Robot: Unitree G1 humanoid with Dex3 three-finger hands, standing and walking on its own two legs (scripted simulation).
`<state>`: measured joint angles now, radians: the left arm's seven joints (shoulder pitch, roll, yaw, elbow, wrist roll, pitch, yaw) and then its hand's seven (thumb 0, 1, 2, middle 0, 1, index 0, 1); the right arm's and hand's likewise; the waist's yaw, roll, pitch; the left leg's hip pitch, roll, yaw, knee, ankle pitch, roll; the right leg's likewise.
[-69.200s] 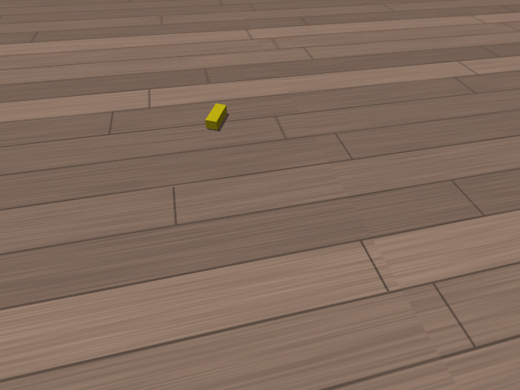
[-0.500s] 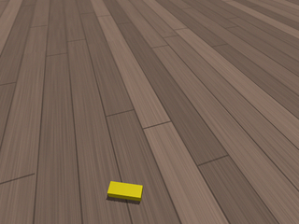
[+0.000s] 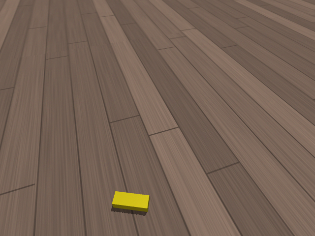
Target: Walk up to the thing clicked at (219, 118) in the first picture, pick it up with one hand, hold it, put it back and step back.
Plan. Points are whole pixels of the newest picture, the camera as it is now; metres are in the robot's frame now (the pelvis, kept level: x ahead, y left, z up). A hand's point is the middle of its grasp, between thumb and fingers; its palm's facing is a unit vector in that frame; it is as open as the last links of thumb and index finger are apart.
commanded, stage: stand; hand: left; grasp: from above
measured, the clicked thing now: (131, 201) +0.50 +0.17 -0.75
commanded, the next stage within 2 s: step back in 0.38 s
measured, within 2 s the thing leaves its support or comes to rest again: neither
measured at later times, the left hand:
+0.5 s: hand out of the picture +0.08 +0.26 -0.16, palm faces -0.01 -0.93 -0.36, open 7.4 cm
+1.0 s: hand out of the picture +0.03 +0.31 -0.18, palm faces -0.13 -0.93 -0.35, open 7.4 cm
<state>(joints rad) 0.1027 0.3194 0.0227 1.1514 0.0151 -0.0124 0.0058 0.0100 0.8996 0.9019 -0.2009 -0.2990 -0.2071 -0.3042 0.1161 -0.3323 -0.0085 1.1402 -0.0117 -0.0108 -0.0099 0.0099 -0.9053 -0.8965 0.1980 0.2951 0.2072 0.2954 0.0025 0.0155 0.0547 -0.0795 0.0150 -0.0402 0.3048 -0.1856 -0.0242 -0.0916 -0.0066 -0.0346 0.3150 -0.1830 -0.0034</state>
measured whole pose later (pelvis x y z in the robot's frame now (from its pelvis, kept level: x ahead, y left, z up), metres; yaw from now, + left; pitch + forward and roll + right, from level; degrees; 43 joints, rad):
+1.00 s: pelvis -0.10 +0.07 -0.02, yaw -5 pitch -2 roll -1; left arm 0.11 0.38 0.06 0.88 0.02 0.06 0.02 0.01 0.90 0.90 -0.20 -0.30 -0.21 -0.30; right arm 0.14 -0.34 -0.06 0.90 -0.02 0.02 -0.03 0.01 -0.90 -0.90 0.20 0.30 0.21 0.30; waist -0.02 -0.04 0.21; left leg -0.26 -0.03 0.05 0.56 -0.27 0.07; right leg -0.39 0.09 0.14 0.98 -0.47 0.01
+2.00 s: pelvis -0.41 +0.02 -0.03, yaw -7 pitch -4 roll -1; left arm 0.21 0.36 0.07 0.86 0.04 0.05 -0.02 0.01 0.90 0.90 -0.20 -0.30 -0.21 -0.30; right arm 0.08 -0.42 -0.06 0.81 -0.01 0.05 -0.02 0.01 -0.90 -0.90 0.20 0.30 0.21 0.30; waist 0.01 0.07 0.19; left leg -0.47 0.05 -0.10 0.76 -0.35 0.00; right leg -0.23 0.05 0.03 0.67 -0.38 -0.01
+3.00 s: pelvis -0.67 +0.03 -0.02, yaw -3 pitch -3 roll +2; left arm 0.24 0.40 0.06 0.95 0.04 -0.01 0.00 0.01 0.90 0.90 -0.20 -0.30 -0.21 -0.30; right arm 0.24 -0.37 -0.07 0.99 -0.04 0.00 0.03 0.01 -0.91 -0.90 0.20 0.30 0.21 0.30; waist 0.03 -0.03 0.09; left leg -0.21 -0.05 -0.02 0.55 -0.29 0.00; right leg -0.27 -0.07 0.04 0.72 -0.40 -0.01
